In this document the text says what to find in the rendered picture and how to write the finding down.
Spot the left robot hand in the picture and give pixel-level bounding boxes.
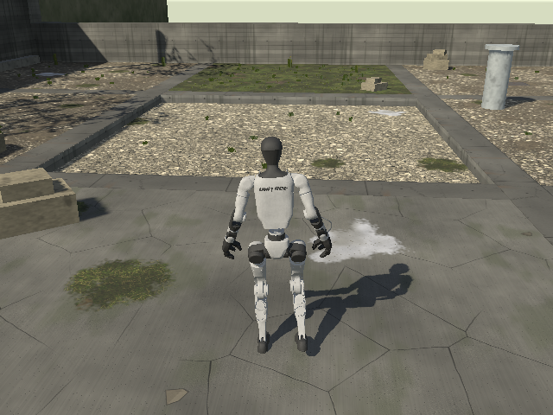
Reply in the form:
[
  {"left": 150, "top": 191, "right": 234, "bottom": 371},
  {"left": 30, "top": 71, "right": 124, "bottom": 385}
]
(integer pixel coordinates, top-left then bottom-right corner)
[{"left": 222, "top": 239, "right": 242, "bottom": 259}]

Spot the right robot thigh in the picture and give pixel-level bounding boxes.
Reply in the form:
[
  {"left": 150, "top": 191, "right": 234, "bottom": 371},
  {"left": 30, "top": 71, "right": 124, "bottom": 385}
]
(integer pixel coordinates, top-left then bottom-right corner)
[{"left": 289, "top": 239, "right": 307, "bottom": 295}]

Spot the robot right forearm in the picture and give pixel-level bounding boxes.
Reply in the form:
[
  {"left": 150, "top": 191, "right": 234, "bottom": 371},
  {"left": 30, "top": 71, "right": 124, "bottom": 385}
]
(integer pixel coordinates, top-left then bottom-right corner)
[{"left": 310, "top": 207, "right": 329, "bottom": 241}]

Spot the robot left forearm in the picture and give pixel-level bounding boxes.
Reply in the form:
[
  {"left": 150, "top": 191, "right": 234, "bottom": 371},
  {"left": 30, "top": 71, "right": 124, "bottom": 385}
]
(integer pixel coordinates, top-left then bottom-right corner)
[{"left": 225, "top": 209, "right": 242, "bottom": 243}]

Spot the left robot upper arm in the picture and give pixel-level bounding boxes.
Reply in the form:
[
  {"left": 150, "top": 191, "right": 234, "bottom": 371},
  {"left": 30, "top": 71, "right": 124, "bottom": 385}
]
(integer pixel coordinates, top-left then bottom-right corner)
[{"left": 233, "top": 175, "right": 255, "bottom": 223}]

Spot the right robot hand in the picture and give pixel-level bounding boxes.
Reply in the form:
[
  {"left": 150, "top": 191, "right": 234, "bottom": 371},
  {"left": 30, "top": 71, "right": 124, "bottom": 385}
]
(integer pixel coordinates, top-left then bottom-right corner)
[{"left": 312, "top": 237, "right": 332, "bottom": 258}]

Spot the left robot shin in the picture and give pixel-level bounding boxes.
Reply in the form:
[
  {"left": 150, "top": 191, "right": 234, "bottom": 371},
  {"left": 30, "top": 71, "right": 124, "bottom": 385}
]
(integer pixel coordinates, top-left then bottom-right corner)
[{"left": 254, "top": 284, "right": 268, "bottom": 342}]

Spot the right robot upper arm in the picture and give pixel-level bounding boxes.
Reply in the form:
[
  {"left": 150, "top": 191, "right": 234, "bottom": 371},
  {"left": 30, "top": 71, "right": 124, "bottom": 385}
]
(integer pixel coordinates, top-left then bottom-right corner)
[{"left": 291, "top": 173, "right": 318, "bottom": 220}]

